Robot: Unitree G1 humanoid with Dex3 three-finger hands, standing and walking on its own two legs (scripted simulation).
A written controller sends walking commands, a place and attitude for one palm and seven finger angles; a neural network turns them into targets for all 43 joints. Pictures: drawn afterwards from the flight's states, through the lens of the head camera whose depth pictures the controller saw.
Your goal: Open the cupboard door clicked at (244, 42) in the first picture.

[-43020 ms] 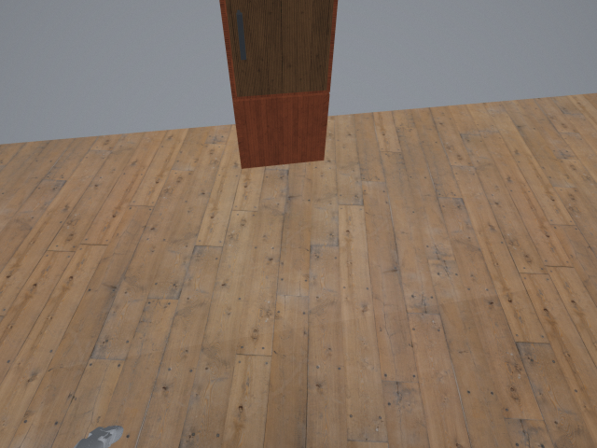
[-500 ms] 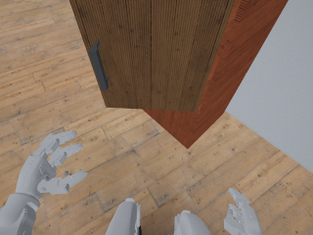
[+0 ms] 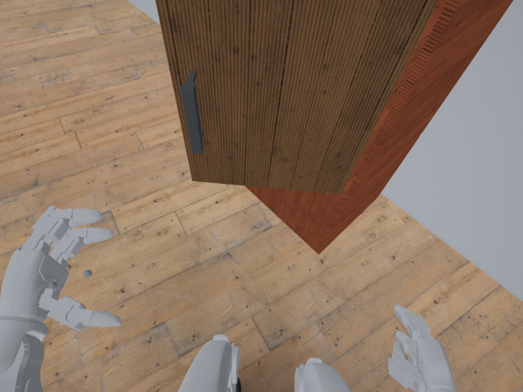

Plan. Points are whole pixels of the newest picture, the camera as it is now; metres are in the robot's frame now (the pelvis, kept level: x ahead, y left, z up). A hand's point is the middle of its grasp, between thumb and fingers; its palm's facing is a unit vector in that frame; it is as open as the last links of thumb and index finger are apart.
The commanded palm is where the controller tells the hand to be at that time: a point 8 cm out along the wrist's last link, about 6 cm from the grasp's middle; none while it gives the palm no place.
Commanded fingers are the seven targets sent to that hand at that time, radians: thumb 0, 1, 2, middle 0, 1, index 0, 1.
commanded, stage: raise the hand with hooked fingers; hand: left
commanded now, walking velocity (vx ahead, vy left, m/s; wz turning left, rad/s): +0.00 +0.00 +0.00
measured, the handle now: (195, 114) +0.59 +0.18 +0.02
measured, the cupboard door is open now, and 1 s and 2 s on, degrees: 43 43 43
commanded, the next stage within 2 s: move the hooked fingers beside the handle in 0.82 s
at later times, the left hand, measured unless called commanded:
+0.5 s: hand (86, 257) +0.28 +0.27 +0.03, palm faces +0.00 -1.00 -0.04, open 14.0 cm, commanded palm +0.26 +0.32 +0.04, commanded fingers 0.00 -0.50 0.30 -0.30 -1.20 -0.30 -1.20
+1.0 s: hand (101, 251) +0.29 +0.25 +0.03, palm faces +0.03 -1.00 -0.05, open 13.9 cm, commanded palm +0.28 +0.30 +0.04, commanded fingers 0.00 -0.50 0.30 -0.30 -1.20 -0.30 -1.20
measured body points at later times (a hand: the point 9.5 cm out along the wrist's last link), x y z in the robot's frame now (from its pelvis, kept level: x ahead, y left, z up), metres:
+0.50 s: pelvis +0.00 +0.00 +0.00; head +0.09 +0.03 +0.44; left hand +0.28 +0.32 +0.04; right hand +0.15 -0.26 -0.08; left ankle +0.06 +0.07 -0.63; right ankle +0.01 -0.13 -0.63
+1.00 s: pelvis +0.01 -0.02 -0.01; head +0.10 +0.00 +0.43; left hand +0.28 +0.31 +0.04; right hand +0.18 -0.27 -0.09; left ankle +0.06 +0.07 -0.63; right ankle +0.01 -0.13 -0.63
